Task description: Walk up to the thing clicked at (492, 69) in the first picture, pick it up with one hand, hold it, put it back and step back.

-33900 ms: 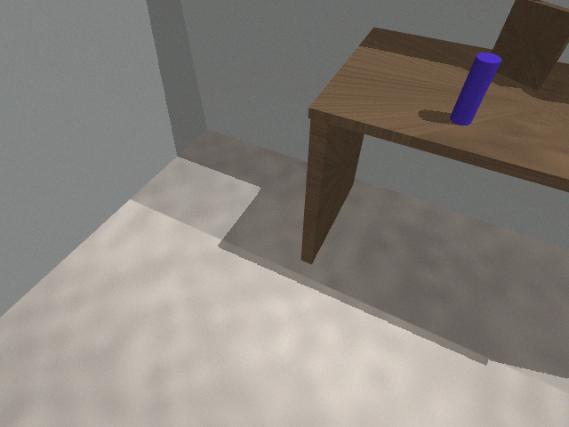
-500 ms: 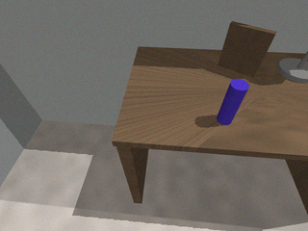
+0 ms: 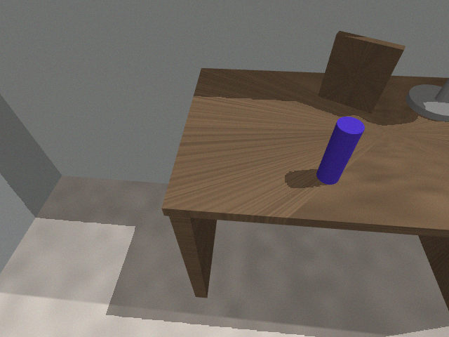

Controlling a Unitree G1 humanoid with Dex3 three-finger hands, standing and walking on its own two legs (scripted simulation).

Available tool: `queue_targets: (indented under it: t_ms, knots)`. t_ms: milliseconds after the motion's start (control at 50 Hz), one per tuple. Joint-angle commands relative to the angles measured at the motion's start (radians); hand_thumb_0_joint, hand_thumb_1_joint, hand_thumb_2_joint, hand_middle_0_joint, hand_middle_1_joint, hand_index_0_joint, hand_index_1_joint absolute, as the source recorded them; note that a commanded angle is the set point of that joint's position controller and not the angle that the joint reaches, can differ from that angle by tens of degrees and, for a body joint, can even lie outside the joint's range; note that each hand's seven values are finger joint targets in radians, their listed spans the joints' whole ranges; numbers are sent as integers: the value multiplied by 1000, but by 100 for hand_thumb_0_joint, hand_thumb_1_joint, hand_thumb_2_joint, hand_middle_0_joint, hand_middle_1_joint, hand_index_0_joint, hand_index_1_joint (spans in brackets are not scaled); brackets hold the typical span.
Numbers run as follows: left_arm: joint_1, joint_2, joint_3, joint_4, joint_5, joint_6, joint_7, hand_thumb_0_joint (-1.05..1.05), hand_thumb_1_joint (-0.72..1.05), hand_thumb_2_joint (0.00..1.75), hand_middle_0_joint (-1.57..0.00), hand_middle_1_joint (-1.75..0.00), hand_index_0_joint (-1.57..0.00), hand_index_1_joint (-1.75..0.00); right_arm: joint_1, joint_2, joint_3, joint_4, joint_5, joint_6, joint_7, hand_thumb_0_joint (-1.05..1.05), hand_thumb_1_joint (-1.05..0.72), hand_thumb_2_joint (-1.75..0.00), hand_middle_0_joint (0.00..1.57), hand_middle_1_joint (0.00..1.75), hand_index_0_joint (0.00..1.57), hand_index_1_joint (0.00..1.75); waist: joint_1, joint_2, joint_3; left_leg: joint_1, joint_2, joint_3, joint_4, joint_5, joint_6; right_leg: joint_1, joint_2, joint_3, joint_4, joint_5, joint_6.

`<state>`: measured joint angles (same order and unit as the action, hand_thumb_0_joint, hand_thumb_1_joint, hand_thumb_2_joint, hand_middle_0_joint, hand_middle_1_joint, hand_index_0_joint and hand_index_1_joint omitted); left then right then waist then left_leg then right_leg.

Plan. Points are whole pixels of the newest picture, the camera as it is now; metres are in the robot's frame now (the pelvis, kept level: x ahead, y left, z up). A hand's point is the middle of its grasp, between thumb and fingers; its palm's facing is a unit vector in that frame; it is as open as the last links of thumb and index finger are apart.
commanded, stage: stand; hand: right
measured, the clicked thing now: (337, 153) +0.46 -0.21 +0.06
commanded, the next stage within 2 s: step back in 0.42 s
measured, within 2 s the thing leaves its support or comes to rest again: neither
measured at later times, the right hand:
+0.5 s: hand out of the picture +0.07 -0.26 -0.16, palm faces -0.03 +0.94 -0.34, open 7.4 cm
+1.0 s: hand out of the picture -0.03 -0.23 -0.16, palm faces -0.01 +0.91 -0.41, open 7.4 cm
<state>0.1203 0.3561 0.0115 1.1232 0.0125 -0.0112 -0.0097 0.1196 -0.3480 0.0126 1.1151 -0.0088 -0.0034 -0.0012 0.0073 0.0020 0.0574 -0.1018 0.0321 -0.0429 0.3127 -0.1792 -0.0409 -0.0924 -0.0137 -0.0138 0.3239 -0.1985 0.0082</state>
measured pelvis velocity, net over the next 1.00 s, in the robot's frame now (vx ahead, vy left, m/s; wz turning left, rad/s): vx -0.10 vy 0.03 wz -0.05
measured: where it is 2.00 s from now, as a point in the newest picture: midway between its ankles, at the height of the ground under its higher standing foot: outside the picture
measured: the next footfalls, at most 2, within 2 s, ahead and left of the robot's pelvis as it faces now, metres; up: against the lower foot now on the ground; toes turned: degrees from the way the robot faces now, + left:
right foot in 1.08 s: -0.11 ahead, -0.09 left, +0.00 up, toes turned -1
left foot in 1.44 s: -0.19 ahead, +0.16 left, +0.00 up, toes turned -2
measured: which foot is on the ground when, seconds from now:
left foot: down 0.00-1.00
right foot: down 0.00-0.72, up 0.74-1.00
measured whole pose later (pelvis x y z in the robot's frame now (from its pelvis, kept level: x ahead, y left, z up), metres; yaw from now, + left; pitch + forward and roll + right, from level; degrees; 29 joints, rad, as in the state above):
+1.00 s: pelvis -0.10 +0.03 -0.02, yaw -3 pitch -2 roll -1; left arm 0.09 0.40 0.07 0.89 0.01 0.06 0.01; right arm 0.14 -0.35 -0.04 0.87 -0.03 0.03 -0.01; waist -0.01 -0.03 0.21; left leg -0.32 0.02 0.00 0.59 -0.24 0.02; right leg -0.36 0.07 0.10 0.95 -0.52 0.02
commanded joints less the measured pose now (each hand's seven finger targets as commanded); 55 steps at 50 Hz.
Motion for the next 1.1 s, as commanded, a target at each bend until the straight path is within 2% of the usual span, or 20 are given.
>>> queue_targets:
  t_ms: [0,380,400,460,520,560,600,640,660,680,700,720,740,760,800,920,980,1040,1060,1080]
  knots:
    - [-28,210,36,-56,-5,-16,20,0,90,90,-20,-30,-20,-30,-21,-212,-44,-59,2,-22,-13,0,-90,-90,20,30,20,30,-6,1,-73,9,94,-53,-23,189,53,10,-115,80,-43,189,-30]
    - [-25,218,37,-61,-5,-17,19,0,90,90,-20,-30,-20,-30,-17,-209,-46,-56,-1,-24,-10,0,-90,-90,20,30,20,30,-6,1,-70,10,94,-52,-40,167,50,2,-111,82,-45,154,-32]
    - [-40,268,82,-85,-22,-2,22,0,90,90,-20,-30,-20,-30,-54,-271,-72,-75,9,-7,-6,0,-90,-90,20,30,20,30,-2,-1,35,-75,78,-63,70,327,84,-56,-94,88,46,315,-39]
    - [-19,258,91,-128,-26,8,28,0,90,90,-20,-30,-20,-30,-24,-253,-81,-115,24,6,-5,0,-90,-90,20,30,20,30,-10,-10,-96,-58,57,-34,203,387,106,-17,-114,87,114,414,-89]
    - [-63,274,101,-185,-20,24,25,0,90,90,-20,-30,-20,-30,-5,-250,-94,-149,21,23,-4,0,-90,-90,20,30,20,30,-17,-65,-152,-76,0,-3,341,245,100,-57,-194,161,121,406,-161]
    - [-102,293,106,-225,-6,32,28,0,90,90,-20,-30,-20,-30,15,-233,-100,-169,18,39,-1,0,-90,-90,20,30,20,30,-19,-161,-117,-108,-66,13,499,-86,94,-153,-288,232,86,374,-231]
    - [-155,309,108,-264,14,33,29,0,90,90,-20,-30,-20,-30,79,-230,-108,-184,10,50,7,0,-90,-90,20,30,20,30,-47,-220,-90,-124,-46,-48,597,-354,108,-247,-346,263,106,353,-265]
    - [-186,289,102,-288,14,34,33,0,90,90,-20,-30,-20,-30,124,-229,-115,-190,14,43,10,0,-90,-90,20,30,20,30,-67,-200,-75,-143,-30,-34,465,-258,107,-224,-283,201,192,345,-210]
    - [-180,273,95,-291,8,41,31,0,90,90,-20,-30,-20,-30,136,-230,-119,-183,9,33,8,0,-90,-90,20,30,20,30,-64,-157,-85,-123,-31,0,319,-91,101,-209,-229,164,267,294,-172]
    - [-149,246,90,-296,-3,50,29,0,90,90,-20,-30,-20,-30,123,-258,-127,-192,-5,26,3,0,-90,-90,20,30,20,30,-53,-20,-70,-145,46,-88,153,175,119,-204,-119,110,401,174,-111]
    - [-120,191,81,-307,-16,58,33,0,90,90,-20,-30,-20,-30,90,-332,-144,-211,-24,18,2,0,-90,-90,20,30,20,30,-32,186,-61,-109,190,-318,76,411,180,-307,61,46,579,-74,-55]
    - [-93,197,89,-308,-9,65,41,0,90,90,-20,-30,-20,-30,86,-378,-151,-228,-25,10,2,0,-90,-90,20,30,20,30,-32,179,-98,-78,282,-397,91,597,274,-345,126,141,723,-436,-44]
    - [-75,198,88,-298,-4,68,52,0,90,90,-20,-30,-20,-30,69,-397,-154,-242,-18,10,-2,0,-90,-90,20,30,20,30,-40,193,-134,-99,331,-471,70,555,320,-350,145,218,832,-494,-39]
    - [-70,217,93,-288,-2,68,57,0,90,90,-20,-30,-20,-30,23,-375,-153,-264,-15,11,-10,0,-90,-90,20,30,20,30,-27,165,-126,-101,325,-435,73,473,319,-365,127,247,888,-456,-45]
    - [-22,222,93,-266,-18,65,50,0,90,90,-20,-30,-20,-30,-48,-303,-132,-283,-25,9,-22,0,-90,-90,20,30,20,30,26,152,-91,-65,215,-243,134,454,269,-409,113,234,921,-342,-33]
    - [-33,208,98,-321,-1,48,32,0,90,90,-20,-30,-20,-30,77,-284,-131,-300,-18,12,-34,0,-90,-90,20,30,20,30,-47,133,-124,116,223,-213,190,522,303,-382,78,139,631,-341,22]
    - [19,198,108,-314,2,42,25,0,90,90,-20,-30,-20,-30,44,-303,-128,-320,-16,21,-26,0,-90,-90,20,30,20,30,-34,179,-141,45,213,-192,194,402,268,-252,53,65,420,-283,0]
    - [133,187,114,-267,17,30,25,0,90,90,-20,-30,-20,-30,-6,-293,-123,-332,1,35,-19,0,-90,-90,20,30,20,30,23,160,-160,-112,166,-145,283,248,190,-46,28,38,100,-7,-44]
    - [120,249,130,-281,30,23,26,0,90,90,-20,-30,-20,-30,6,-255,-107,-336,10,36,-19,0,-90,-90,20,30,20,30,9,21,-132,-272,83,-114,353,87,128,8,-80,221,71,34,-80]
    - [78,349,154,-307,18,22,20,0,90,90,-20,-30,-20,-30,-2,-207,-96,-353,15,35,-20,0,-90,-90,20,30,20,30,15,-214,-66,-409,-118,-22,526,-268,62,-60,-282,475,-2,91,-212]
